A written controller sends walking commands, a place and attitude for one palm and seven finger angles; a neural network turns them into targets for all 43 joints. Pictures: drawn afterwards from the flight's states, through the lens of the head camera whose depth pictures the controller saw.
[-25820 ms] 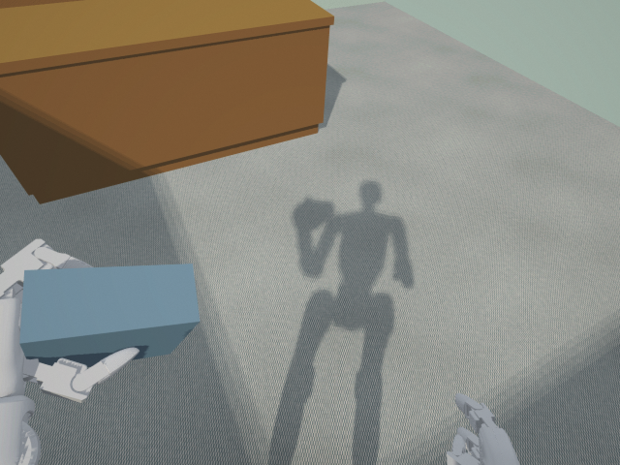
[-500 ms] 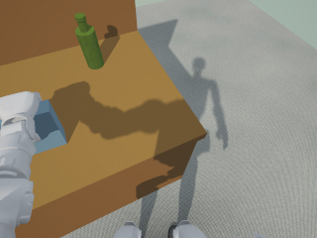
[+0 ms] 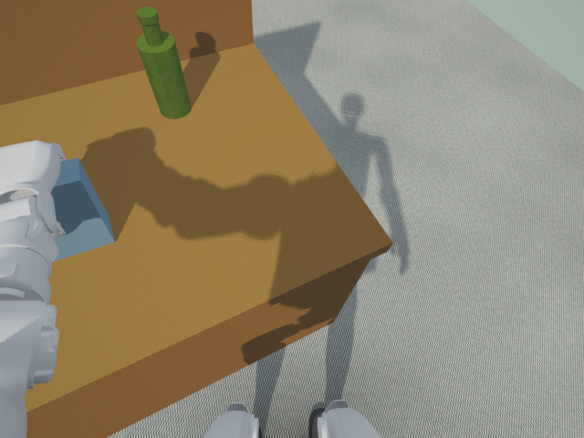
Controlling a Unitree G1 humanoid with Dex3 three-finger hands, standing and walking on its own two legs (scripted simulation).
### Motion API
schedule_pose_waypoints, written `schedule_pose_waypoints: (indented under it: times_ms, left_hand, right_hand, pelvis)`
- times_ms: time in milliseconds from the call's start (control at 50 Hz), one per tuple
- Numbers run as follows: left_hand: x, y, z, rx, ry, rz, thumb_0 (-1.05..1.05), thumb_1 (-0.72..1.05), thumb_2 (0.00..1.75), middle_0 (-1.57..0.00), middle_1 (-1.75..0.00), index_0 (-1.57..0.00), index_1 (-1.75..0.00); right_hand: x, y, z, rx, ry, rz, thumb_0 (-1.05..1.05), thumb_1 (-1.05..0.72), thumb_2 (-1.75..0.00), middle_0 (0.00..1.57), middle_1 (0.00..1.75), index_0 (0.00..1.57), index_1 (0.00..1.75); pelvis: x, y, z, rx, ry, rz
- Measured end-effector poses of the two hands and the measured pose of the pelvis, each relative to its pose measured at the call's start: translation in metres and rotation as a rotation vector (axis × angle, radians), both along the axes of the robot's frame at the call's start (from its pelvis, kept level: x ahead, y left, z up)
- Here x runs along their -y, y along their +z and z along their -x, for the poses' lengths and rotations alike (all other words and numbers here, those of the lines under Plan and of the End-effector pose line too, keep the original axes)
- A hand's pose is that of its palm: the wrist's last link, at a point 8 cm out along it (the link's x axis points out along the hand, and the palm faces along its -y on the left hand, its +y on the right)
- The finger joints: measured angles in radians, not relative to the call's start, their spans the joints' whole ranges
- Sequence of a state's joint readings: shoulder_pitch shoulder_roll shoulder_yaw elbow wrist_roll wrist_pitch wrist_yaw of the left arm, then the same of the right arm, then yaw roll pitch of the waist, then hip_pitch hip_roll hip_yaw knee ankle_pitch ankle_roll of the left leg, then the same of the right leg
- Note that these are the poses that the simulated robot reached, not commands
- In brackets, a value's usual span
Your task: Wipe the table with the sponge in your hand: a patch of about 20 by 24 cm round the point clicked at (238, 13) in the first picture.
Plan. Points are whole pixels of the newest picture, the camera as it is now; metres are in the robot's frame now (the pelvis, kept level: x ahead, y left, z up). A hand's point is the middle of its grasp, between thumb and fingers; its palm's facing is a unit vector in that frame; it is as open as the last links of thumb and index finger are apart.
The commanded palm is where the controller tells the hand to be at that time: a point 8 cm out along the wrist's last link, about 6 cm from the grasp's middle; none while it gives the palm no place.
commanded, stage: slide across to the middle lane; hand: left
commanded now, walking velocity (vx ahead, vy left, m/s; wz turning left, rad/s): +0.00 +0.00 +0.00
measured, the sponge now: (54, 226) +0.42 +0.36 -0.03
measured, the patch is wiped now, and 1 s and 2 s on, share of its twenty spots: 0.35 0.40 0.75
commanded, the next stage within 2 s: wipe back along the middle lane in 0.76 s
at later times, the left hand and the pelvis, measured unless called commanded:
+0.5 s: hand (51, 181) +0.46 +0.35 +0.03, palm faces -0.18 +0.04 -0.98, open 10.1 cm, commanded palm +0.47 +0.30 +0.07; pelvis +0.03 +0.01 +0.02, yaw +1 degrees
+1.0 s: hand (97, 170) +0.49 +0.29 +0.03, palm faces -0.13 +0.00 -0.99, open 10.1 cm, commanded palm +0.46 +0.26 +0.06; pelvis +0.06 +0.00 +0.03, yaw +0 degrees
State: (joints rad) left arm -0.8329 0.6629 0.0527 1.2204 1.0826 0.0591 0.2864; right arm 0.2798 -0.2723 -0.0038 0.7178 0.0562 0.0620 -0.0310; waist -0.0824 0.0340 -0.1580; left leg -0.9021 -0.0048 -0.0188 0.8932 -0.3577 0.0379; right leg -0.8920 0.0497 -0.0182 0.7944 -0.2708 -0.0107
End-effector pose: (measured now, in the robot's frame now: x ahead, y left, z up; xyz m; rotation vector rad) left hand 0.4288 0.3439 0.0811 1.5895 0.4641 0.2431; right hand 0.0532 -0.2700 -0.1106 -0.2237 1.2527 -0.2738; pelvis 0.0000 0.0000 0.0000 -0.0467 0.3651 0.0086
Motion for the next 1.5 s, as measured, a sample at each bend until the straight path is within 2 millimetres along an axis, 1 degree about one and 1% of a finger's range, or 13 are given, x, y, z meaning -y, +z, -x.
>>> schedule_pose_waypoints:
  times_ms: [100,240,360,440,560,700,780,860,960,1140,1240,1380,1500]
  left_hand:
    - [-0.003,-0.001,-0.009,-0.023,0.014,0.004,0.02,-0.6,1.13,-0.79,-1.28,-0.81,-1.29]
    - [0.002,0.0,-0.016,-0.03,-0.019,-0.034,0.02,-0.6,1.13,-0.79,-1.29,-0.81,-1.3]
    - [0.002,0.002,-0.018,-0.012,0.0,-0.011,0.01,-0.6,1.13,-0.79,-1.29,-0.81,-1.3]
    - [0.006,0.002,-0.022,-0.028,0.002,-0.021,0.01,-0.6,1.13,-0.79,-1.29,-0.81,-1.3]
    - [0.013,0.005,-0.031,-0.038,-0.015,-0.017,0.01,-0.59,1.13,-0.78,-1.3,-0.8,-1.31]
    - [0.034,0.01,-0.043,-0.006,-0.051,0.007,0.0,-0.58,1.12,-0.77,-1.3,-0.8,-1.31]
    - [0.051,0.007,-0.048,0.001,-0.064,0.019,0.0,-0.57,1.12,-0.77,-1.31,-0.79,-1.31]
    - [0.06,0.005,-0.051,0.005,-0.053,0.016,0.0,-0.57,1.11,-0.76,-1.31,-0.78,-1.31]
    - [0.063,0.002,-0.048,0.01,-0.019,0.018,0.0,-0.55,1.1,-0.75,-1.31,-0.78,-1.32]
    - [0.07,0.002,-0.037,0.03,-0.023,0.016,0.0,-0.5,1.06,-0.73,-1.32,-0.75,-1.32]
    - [0.073,0.002,-0.032,0.032,-0.03,0.01,0.0,-0.49,1.05,-0.72,-1.32,-0.73,-1.33]
    - [0.076,0.002,-0.026,0.04,-0.04,0.012,-0.01,-0.47,1.04,-0.71,-1.32,-0.73,-1.33]
    - [0.08,0.002,-0.017,0.055,-0.048,0.017,-0.01,-0.47,1.03,-0.7,-1.33,-0.72,-1.33]
  right_hand:
    - [-0.001,0.002,0.005,-0.018,-0.004,0.01,0.01,-0.91,-0.9,0.2,0.3,0.2,0.3]
    - [-0.002,0.004,0.015,-0.055,-0.032,0.018,0.01,-0.91,-0.9,0.2,0.3,0.2,0.3]
    - [-0.006,0.009,0.012,-0.078,-0.046,0.009,0.01,-0.91,-0.9,0.2,0.3,0.2,0.3]
    - [-0.009,0.012,0.004,-0.077,-0.043,0.003,0.01,-0.91,-0.9,0.2,0.3,0.2,0.3]
    - [-0.012,0.013,-0.016,-0.064,-0.034,-0.008,0.01,-0.91,-0.9,0.2,0.3,0.2,0.3]
    - [-0.016,0.011,-0.041,-0.06,-0.017,-0.036,0.01,-0.91,-0.9,0.2,0.3,0.2,0.3]
    - [-0.019,0.011,-0.054,-0.049,-0.015,-0.056,0.01,-0.91,-0.9,0.2,0.3,0.2,0.3]
    - [-0.019,0.012,-0.064,-0.035,-0.014,-0.071,0.01,-0.91,-0.9,0.2,0.3,0.2,0.3]
    - [-0.015,0.014,-0.069,-0.021,-0.015,-0.077,0.01,-0.91,-0.9,0.2,0.3,0.2,0.3]
    - [-0.005,0.021,-0.069,-0.016,-0.016,-0.061,0.01,-0.91,-0.9,0.2,0.3,0.2,0.3]
    - [-0.003,0.023,-0.071,-0.002,-0.016,-0.052,0.01,-0.91,-0.9,0.2,0.3,0.2,0.3]
    - [-0.009,0.024,-0.077,0.023,-0.014,-0.061,0.01,-0.91,-0.9,0.2,0.3,0.2,0.3]
    - [-0.02,0.023,-0.088,0.051,-0.003,-0.086,0.01,-0.91,-0.9,0.2,0.3,0.2,0.3]
  pelvis:
    - [-0.002,-0.001,0.0,-0.012,0.0,0.003]
    - [-0.005,0.002,-0.006,-0.013,0.001,0.008]
    - [-0.005,0.009,-0.016,0.001,0.008,0.011]
    - [-0.006,0.013,-0.023,0.011,0.014,0.012]
    - [-0.008,0.017,-0.034,0.019,0.019,0.012]
    - [-0.009,0.021,-0.046,0.024,0.022,0.008]
    - [-0.008,0.023,-0.052,0.03,0.019,0.005]
    - [-0.005,0.025,-0.055,0.035,0.013,0.001]
    - [-0.002,0.027,-0.056,0.04,0.005,-0.004]
    - [0.001,0.029,-0.057,0.059,0.005,-0.008]
    - [0.0,0.03,-0.055,0.067,0.004,-0.01]
    - [-0.002,0.03,-0.054,0.076,-0.001,-0.011]
    - [-0.006,0.031,-0.056,0.089,-0.003,-0.011]
